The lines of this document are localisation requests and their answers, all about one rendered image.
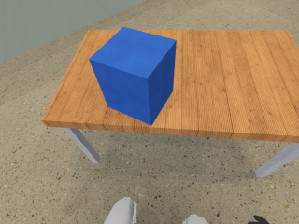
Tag carton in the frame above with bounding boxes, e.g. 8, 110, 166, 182
89, 27, 177, 126

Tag robot right hand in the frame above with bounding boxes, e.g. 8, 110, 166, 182
248, 215, 270, 224

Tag table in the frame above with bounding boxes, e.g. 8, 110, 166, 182
41, 30, 299, 178

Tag robot left thigh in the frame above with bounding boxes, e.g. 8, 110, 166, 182
104, 199, 137, 224

